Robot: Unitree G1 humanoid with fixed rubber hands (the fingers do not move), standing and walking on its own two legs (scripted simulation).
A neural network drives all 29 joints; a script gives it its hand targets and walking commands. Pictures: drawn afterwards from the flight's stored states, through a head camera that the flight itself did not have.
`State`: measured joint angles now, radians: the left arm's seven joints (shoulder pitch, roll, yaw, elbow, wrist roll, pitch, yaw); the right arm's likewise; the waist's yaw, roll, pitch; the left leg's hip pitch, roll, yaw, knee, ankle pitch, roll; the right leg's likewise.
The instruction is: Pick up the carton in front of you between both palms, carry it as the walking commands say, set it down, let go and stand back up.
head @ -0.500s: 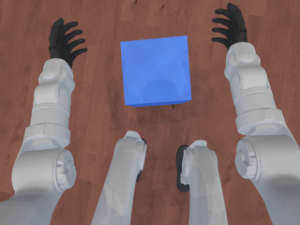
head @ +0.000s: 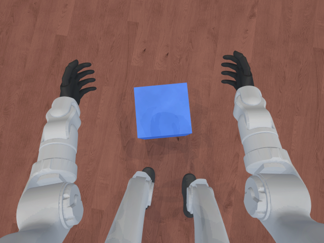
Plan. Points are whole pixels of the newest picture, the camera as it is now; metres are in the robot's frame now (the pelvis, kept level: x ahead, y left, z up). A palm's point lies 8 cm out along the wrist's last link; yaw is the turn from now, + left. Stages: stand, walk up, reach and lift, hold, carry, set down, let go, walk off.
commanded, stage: let go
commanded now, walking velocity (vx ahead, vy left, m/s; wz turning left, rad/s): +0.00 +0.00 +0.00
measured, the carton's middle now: (162, 114) +0.46 +0.06 -0.52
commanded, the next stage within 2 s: stand in 1.18 s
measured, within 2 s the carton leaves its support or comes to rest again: neither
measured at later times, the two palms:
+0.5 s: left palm (28, 158) +0.28 +0.25 +0.03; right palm (296, 158) +0.33 -0.19 +0.01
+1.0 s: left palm (32, 195) +0.24 +0.22 +0.06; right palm out of the picture +0.24 -0.25 +0.06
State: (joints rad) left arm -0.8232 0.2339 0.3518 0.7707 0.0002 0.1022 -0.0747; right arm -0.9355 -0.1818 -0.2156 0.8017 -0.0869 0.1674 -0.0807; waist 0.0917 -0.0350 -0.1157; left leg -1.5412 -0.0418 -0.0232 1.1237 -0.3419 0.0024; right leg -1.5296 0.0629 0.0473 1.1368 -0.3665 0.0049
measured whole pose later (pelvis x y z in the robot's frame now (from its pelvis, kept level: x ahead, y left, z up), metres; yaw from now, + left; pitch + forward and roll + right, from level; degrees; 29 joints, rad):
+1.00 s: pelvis +0.08 -0.02 +0.13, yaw +1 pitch -4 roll +0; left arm 0.20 0.21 0.05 0.43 0.02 0.13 -0.08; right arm 0.23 -0.21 -0.04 0.42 0.00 0.13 0.07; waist 0.00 -0.01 0.10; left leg -0.10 -0.02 -0.06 0.44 -0.26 -0.01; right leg -0.08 0.05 0.04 0.45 -0.28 -0.04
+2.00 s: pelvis +0.09 +0.02 +0.13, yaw +0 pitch -2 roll +0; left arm 0.17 0.36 0.02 0.87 0.03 0.00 0.03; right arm 0.15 -0.34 -0.02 0.90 -0.03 -0.01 -0.02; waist 0.00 -0.03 0.02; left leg -0.13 -0.05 -0.02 0.42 -0.26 0.04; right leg -0.11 0.01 0.06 0.41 -0.27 0.01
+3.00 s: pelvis +0.07 +0.01 +0.13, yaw +0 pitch -2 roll +0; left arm 0.13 0.40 -0.01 1.03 0.02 -0.02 0.01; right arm 0.11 -0.38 -0.01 1.04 -0.01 -0.02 -0.01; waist 0.00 -0.02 0.03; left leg -0.11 -0.04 -0.03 0.34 -0.19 0.03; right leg -0.09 0.01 0.06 0.33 -0.20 0.01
